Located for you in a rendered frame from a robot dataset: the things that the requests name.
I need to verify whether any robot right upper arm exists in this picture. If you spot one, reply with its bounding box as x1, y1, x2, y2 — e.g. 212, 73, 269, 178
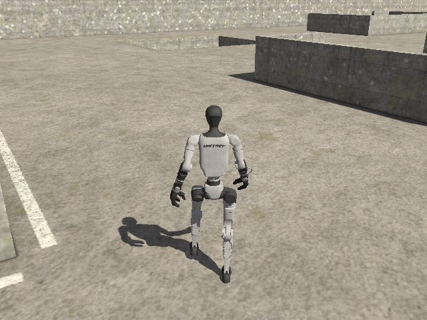
228, 134, 246, 170

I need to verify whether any right robot hand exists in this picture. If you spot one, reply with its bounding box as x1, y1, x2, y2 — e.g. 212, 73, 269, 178
233, 178, 249, 190

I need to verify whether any left robot foot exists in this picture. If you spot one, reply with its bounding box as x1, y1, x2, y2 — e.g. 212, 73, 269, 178
189, 242, 199, 256

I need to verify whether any robot right forearm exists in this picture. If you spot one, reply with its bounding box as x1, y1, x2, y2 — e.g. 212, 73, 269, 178
238, 160, 248, 181

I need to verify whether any left robot hand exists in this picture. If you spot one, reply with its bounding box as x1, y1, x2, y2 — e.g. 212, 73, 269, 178
170, 190, 185, 207

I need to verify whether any robot torso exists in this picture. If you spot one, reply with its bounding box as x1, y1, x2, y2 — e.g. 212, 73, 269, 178
198, 131, 230, 200

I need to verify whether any robot left forearm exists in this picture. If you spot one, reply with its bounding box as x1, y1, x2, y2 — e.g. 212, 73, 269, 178
172, 162, 187, 193

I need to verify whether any robot left upper arm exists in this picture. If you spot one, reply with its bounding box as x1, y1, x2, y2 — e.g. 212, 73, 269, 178
182, 134, 200, 172

